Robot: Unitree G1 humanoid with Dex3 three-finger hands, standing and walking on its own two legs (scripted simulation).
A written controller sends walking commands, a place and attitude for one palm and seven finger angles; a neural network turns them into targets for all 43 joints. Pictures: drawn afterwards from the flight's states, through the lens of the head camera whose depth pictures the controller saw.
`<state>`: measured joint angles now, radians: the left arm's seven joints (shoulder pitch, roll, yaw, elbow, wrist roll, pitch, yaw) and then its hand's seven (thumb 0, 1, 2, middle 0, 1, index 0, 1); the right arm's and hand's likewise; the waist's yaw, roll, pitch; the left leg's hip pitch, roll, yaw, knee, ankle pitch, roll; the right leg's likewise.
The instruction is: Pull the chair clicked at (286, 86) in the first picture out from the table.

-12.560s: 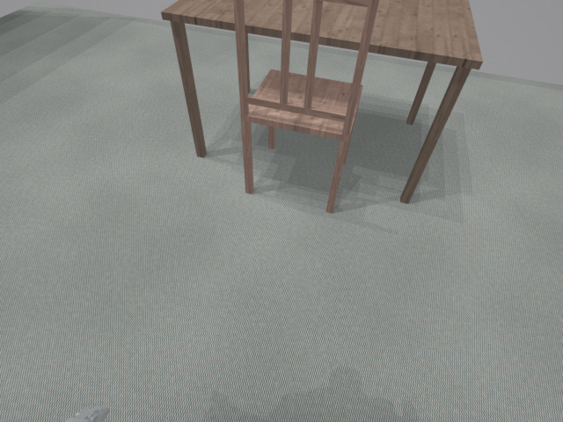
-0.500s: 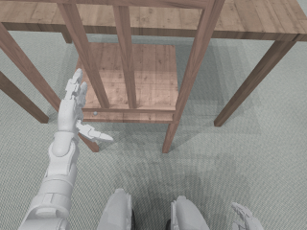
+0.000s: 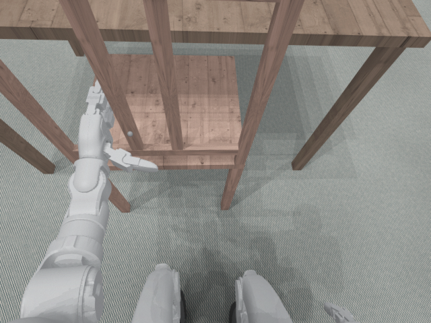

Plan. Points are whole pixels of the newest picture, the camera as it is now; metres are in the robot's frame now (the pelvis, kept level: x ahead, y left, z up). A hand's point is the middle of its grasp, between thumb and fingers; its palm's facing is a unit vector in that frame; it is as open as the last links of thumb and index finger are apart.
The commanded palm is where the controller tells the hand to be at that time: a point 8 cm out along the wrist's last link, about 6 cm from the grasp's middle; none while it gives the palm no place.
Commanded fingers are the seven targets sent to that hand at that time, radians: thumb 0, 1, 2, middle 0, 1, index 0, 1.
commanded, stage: push the fingers through the gap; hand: left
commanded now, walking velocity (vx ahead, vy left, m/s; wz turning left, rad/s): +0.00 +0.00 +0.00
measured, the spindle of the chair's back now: (115, 96) +0.50 +0.16 +0.07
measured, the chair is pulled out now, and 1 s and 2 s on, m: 0.00 0.00 0.01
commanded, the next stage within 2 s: hook a spindle and tug to test in 0.66 s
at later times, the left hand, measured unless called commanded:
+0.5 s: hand (131, 123) +0.47 +0.14 +0.03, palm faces +0.01 -1.00 -0.04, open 16.9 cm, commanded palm +0.44 +0.19 +0.03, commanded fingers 0.00 -0.50 0.30 -0.06 -0.08 -0.06 -0.08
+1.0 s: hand (129, 127) +0.46 +0.15 +0.03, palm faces +0.01 -1.00 -0.03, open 16.3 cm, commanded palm +0.44 +0.19 +0.03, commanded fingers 0.00 -0.50 0.30 -0.29 -0.79 -0.29 -0.79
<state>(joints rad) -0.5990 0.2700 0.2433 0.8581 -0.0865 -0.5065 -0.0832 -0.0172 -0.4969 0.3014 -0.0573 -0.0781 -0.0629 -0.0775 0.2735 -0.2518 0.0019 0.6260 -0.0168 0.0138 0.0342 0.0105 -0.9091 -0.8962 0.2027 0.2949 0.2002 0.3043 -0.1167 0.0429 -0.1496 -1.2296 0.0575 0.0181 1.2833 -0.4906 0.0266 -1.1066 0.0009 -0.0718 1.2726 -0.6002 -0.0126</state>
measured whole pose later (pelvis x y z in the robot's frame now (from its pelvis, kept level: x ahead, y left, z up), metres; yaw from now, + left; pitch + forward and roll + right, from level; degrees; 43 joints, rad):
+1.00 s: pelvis +0.00 +0.00 +0.00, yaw +0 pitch +26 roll -3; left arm -0.66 0.29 0.27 0.93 -0.08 -0.52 -0.10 -0.02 -0.50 0.30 -0.14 -0.33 -0.14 -0.33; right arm 0.28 -0.25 0.00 0.63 -0.02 0.06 0.04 0.01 -0.91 -0.90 0.20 0.29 0.20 0.30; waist -0.13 0.04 -0.15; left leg -1.24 0.06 0.01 1.29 -0.49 0.03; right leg -1.12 0.00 -0.07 1.27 -0.60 -0.01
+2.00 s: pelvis +0.01 +0.00 +0.01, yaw -1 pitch +26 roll -3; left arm -0.53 0.26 0.25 0.77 -0.11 -0.48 -0.06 0.01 0.69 0.75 -0.44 -1.43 -0.41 -1.45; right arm 0.28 -0.24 0.00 0.59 -0.02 0.08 0.06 0.01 -0.91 -0.90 0.20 0.29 0.20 0.30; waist -0.13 0.04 -0.16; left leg -1.20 0.06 0.03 1.26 -0.51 0.03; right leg -1.08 0.01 -0.05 1.24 -0.60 0.00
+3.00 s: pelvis +0.00 +0.00 +0.11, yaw -3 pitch +7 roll -2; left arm -0.45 0.19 0.08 0.93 -0.07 -0.26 0.05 0.04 0.69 0.72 -0.29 -1.12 -0.50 -1.45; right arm 0.22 -0.23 -0.01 0.65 0.03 0.10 -0.09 0.01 -0.91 -0.90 0.20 0.29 0.20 0.30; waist -0.08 0.04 0.13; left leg -0.48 0.06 0.10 0.58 -0.21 0.02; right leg -0.39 0.03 0.00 0.53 -0.26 0.00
